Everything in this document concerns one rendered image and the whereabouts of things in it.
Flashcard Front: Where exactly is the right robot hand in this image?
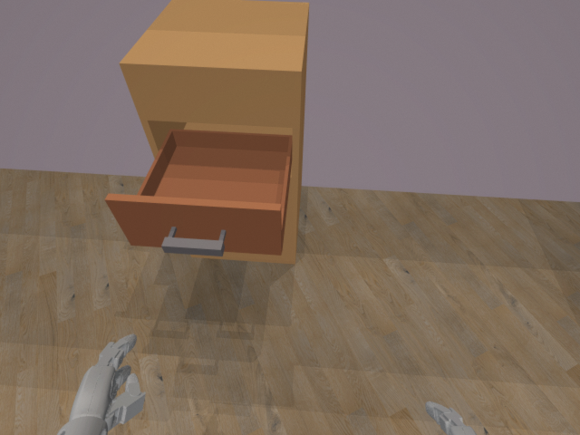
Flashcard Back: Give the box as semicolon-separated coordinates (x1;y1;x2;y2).
425;401;477;435

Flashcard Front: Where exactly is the drawer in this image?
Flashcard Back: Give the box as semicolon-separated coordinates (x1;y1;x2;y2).
105;129;293;256

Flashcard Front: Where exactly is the left robot hand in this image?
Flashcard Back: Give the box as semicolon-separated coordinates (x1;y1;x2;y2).
69;334;146;431

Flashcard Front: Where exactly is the handle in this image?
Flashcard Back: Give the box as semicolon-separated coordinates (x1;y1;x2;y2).
161;227;227;256

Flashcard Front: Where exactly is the robot left forearm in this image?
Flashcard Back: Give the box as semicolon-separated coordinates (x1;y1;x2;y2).
57;416;108;435

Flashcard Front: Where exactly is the cabinet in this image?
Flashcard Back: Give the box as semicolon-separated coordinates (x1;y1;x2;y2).
120;0;309;265

